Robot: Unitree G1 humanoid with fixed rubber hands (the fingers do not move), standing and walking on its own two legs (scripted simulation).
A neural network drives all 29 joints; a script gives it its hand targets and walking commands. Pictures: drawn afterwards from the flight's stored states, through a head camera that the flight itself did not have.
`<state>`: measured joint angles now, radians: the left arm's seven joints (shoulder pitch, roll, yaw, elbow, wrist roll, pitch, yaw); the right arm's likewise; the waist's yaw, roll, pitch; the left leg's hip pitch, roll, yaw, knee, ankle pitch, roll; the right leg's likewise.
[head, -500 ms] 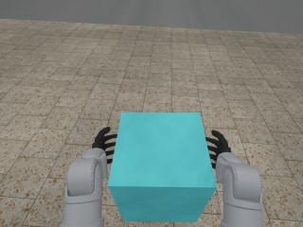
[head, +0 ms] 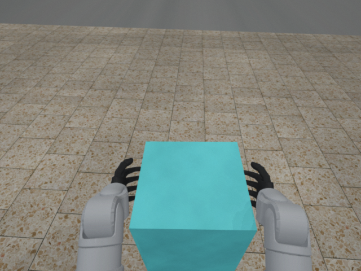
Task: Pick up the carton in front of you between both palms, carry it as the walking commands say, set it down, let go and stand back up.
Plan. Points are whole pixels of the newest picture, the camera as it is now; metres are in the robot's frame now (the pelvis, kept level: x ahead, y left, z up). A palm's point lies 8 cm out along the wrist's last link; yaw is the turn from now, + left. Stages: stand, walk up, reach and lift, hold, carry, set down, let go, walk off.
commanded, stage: carry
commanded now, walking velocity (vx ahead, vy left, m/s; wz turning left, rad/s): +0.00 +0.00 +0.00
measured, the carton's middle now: (190, 208) +0.27 +0.00 -0.01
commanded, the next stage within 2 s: hold in 0.84 s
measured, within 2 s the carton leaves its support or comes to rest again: neither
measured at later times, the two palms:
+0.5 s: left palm (121, 210) +0.23 +0.15 +0.04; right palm (263, 215) +0.23 -0.15 +0.04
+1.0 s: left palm (123, 217) +0.22 +0.14 +0.05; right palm (270, 224) +0.22 -0.16 +0.05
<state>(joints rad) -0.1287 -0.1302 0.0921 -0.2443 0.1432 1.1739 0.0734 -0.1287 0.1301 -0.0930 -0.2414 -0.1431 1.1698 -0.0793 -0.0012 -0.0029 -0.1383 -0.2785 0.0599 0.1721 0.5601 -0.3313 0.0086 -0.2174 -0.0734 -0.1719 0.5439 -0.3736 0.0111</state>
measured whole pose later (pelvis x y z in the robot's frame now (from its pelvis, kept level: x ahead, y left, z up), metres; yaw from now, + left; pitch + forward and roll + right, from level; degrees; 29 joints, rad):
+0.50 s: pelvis -0.05 +0.00 +0.01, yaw +0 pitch +2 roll +0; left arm -0.19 -0.14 0.15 0.17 0.25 0.78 0.02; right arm -0.19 0.14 -0.16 0.17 -0.25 0.78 -0.02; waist 0.00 0.00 -0.11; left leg -0.29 0.06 0.18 0.50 -0.23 0.02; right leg -0.24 -0.07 -0.17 0.51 -0.29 -0.01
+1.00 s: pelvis -0.06 -0.01 +0.01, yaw -1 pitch -5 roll +0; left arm -0.18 -0.14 0.15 0.15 0.25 0.74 0.03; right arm -0.19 0.14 -0.15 0.17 -0.24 0.73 -0.03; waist 0.00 -0.01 0.03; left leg -0.14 0.01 0.02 0.39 -0.17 -0.01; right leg -0.10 0.00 -0.02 0.41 -0.22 -0.01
